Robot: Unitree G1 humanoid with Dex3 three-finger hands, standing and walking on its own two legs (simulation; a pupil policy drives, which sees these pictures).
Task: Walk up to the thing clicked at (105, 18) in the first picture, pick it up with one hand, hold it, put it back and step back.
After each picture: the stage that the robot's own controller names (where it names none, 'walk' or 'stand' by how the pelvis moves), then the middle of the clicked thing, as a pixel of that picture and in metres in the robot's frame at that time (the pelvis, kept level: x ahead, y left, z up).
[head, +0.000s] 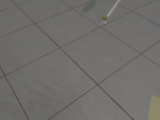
stand; (104, 20) +1.92 -0.31 -0.72
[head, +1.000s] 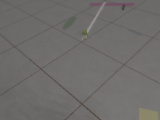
walk; (85, 34) +1.82 +0.11 -0.69
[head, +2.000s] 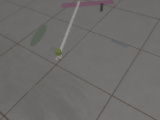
walk; (59, 54) +1.21 +0.36 -0.71
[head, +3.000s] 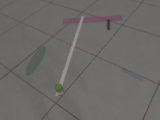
walk; (59, 89) +0.77 +0.29 -0.72
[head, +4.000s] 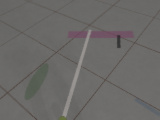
walk; out of the picture +0.48 +0.22 -0.72
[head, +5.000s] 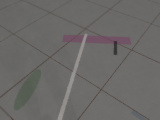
stand; out of the picture +0.36 +0.21 -0.71
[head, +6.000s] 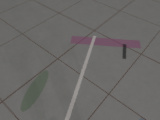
stand; out of the picture +0.33 +0.17 -0.72
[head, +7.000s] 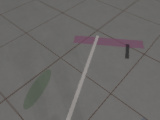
stand; out of the picture +0.35 +0.17 -0.72
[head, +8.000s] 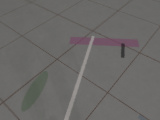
stand; out of the picture +0.35 +0.19 -0.73
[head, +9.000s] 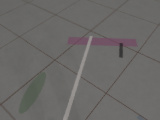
stand; out of the picture +0.33 +0.21 -0.73
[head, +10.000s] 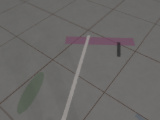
go down; out of the picture +0.33 +0.21 -0.73
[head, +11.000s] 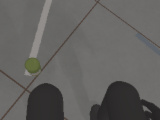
go down; (33, 67) +0.42 +0.20 -0.36
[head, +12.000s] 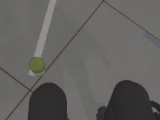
approach; (37, 67) +0.42 +0.21 -0.32
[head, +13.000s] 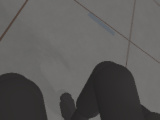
close in; out of the picture +0.43 +0.25 -0.23
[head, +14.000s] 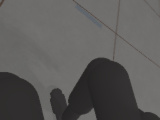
close; out of the picture +0.42 +0.27 -0.23
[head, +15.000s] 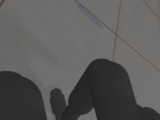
lift; out of the picture +0.40 +0.26 -0.23
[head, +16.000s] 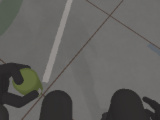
lift; (29, 85) +0.31 +0.20 -0.05
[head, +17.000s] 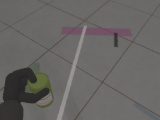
hold; (41, 90) +0.33 +0.16 +0.01
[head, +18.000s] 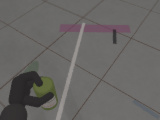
hold; (46, 94) +0.33 +0.14 -0.02
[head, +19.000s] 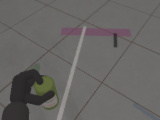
crouch; (47, 93) +0.33 +0.14 -0.01
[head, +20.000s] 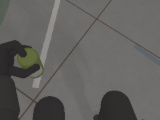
crouch; (31, 64) +0.41 +0.17 -0.10
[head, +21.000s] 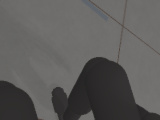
lower; out of the picture +0.42 +0.25 -0.23
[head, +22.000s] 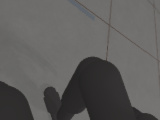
lower; out of the picture +0.42 +0.26 -0.23
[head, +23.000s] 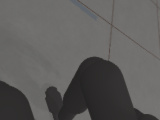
lower; out of the picture +0.42 +0.26 -0.23
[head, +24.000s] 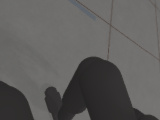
lower; out of the picture +0.42 +0.27 -0.23
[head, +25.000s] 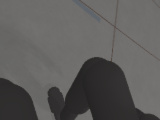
loosen; out of the picture +0.42 +0.26 -0.23
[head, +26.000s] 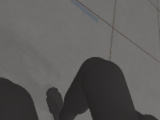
withdraw; out of the picture +0.41 +0.25 -0.23
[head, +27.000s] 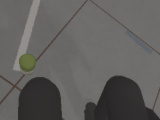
walk; (27, 65) +0.42 +0.21 -0.29
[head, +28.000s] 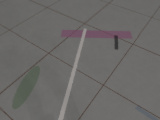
stand; out of the picture +0.34 +0.15 -0.65
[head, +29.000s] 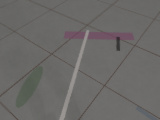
stand; out of the picture +0.36 +0.17 -0.67
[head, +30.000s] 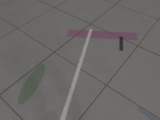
stand; out of the picture +0.36 +0.16 -0.67
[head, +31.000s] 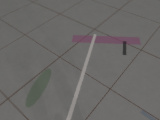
walk; out of the picture +0.37 +0.16 -0.72
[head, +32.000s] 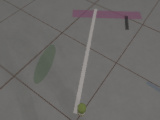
walk; (81, 109) +0.45 +0.01 -0.70
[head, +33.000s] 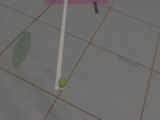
walk; (62, 84) +0.64 +0.11 -0.71
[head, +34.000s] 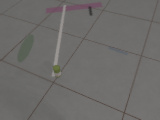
stand; (57, 71) +0.91 +0.31 -0.69
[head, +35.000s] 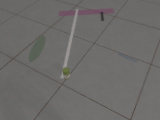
stand; (66, 73) +0.94 +0.20 -0.72
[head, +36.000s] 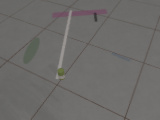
stand; (61, 74) +0.96 +0.23 -0.73
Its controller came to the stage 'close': yes
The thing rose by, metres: 0.70
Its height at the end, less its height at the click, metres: +0.00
